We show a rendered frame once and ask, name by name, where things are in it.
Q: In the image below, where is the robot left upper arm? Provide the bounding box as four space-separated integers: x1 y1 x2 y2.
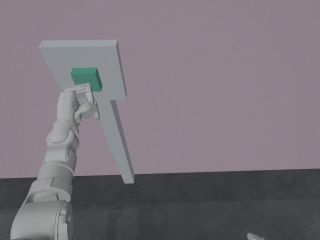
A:
10 200 74 240

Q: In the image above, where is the left robot forearm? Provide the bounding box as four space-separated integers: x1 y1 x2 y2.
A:
10 120 79 240

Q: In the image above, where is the button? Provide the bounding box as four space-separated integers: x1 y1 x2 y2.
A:
70 67 103 92

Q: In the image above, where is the robot left hand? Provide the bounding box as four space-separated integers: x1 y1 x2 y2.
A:
56 82 100 128

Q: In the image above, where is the panel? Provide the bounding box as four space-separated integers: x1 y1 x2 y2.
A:
38 39 135 184

